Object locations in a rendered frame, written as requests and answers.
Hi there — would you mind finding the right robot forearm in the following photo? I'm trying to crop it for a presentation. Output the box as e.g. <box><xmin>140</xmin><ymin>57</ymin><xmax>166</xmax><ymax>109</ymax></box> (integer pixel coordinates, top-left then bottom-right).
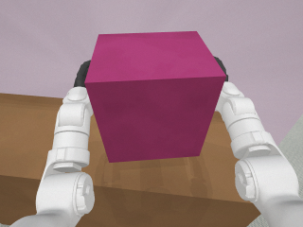
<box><xmin>215</xmin><ymin>81</ymin><xmax>299</xmax><ymax>193</ymax></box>

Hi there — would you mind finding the pedestal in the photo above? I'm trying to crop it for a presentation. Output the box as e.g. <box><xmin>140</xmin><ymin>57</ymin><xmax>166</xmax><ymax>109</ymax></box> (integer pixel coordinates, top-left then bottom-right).
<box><xmin>0</xmin><ymin>93</ymin><xmax>261</xmax><ymax>227</ymax></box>

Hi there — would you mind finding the robot left upper arm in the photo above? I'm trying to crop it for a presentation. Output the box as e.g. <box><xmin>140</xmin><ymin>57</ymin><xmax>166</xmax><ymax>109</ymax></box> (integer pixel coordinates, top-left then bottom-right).
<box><xmin>9</xmin><ymin>171</ymin><xmax>95</xmax><ymax>227</ymax></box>

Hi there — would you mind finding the robot right upper arm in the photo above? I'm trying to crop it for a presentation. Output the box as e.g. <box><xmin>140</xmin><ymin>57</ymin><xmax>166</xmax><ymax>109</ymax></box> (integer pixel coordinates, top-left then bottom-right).
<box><xmin>235</xmin><ymin>154</ymin><xmax>303</xmax><ymax>227</ymax></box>

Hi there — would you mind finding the carton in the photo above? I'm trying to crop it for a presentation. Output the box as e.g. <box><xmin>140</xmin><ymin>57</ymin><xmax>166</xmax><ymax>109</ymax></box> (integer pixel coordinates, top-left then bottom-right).
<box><xmin>84</xmin><ymin>31</ymin><xmax>226</xmax><ymax>163</ymax></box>

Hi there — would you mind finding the left robot forearm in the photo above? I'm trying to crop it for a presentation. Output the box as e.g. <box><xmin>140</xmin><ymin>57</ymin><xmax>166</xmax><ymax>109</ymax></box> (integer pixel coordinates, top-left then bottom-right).
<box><xmin>36</xmin><ymin>86</ymin><xmax>94</xmax><ymax>211</ymax></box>

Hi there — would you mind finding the left robot hand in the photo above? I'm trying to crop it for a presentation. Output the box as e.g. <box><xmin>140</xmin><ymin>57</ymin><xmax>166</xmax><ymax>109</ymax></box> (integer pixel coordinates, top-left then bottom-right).
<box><xmin>74</xmin><ymin>60</ymin><xmax>91</xmax><ymax>88</ymax></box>

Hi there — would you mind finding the right robot hand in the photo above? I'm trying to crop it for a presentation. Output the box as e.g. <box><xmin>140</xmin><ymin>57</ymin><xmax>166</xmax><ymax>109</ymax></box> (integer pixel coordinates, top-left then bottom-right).
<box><xmin>213</xmin><ymin>56</ymin><xmax>228</xmax><ymax>82</ymax></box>

